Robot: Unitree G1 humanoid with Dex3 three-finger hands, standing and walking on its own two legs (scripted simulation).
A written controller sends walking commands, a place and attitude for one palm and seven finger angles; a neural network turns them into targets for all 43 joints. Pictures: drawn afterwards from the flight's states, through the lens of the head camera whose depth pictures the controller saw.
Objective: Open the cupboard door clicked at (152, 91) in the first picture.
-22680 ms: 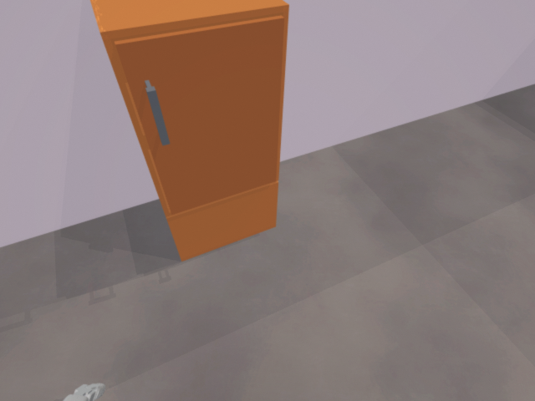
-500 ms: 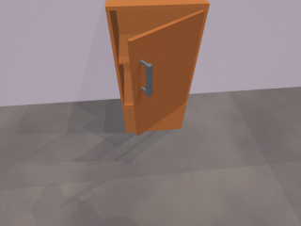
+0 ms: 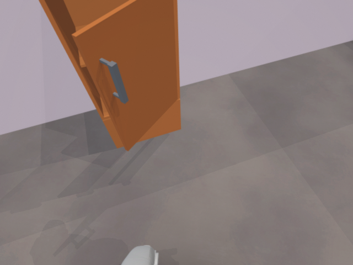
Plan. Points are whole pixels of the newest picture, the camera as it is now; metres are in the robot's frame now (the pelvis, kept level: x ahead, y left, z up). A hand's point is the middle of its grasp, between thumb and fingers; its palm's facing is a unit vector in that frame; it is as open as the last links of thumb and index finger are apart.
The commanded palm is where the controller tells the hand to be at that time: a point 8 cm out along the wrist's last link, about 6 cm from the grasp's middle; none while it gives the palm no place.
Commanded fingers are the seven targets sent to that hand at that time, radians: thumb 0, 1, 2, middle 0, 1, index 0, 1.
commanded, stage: walk to a spot facing it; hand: left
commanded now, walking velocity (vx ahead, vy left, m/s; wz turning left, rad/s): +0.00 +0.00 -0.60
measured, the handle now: (114, 81) +0.62 +0.25 +0.00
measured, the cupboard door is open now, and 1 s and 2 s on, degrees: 35 35 35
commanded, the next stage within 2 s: none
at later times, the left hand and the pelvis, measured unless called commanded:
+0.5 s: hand (108, 238) +0.18 +0.21 -0.16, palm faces -0.28 -0.93 -0.23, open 7.4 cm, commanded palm none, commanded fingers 0.00 0.90 0.90 -0.20 -0.30 -0.20 -0.30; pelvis +0.03 +0.03 +0.00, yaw -18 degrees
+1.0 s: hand (141, 211) +0.26 +0.13 -0.17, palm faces -0.58 -0.80 -0.17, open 7.4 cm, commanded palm none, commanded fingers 0.00 0.90 0.90 -0.20 -0.30 -0.20 -0.30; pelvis +0.07 +0.03 +0.00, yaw -36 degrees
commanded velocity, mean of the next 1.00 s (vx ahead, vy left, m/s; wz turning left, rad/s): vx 0.04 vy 0.00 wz -0.60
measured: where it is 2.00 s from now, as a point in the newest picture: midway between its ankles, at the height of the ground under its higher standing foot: (236, 246)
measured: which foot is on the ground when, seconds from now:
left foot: up 0.00-0.22, down 0.24-0.56, up 0.58-0.86, down 0.88-1.00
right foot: down 0.00-0.24, up 0.26-0.54, down 0.56-0.88, up 0.90-1.00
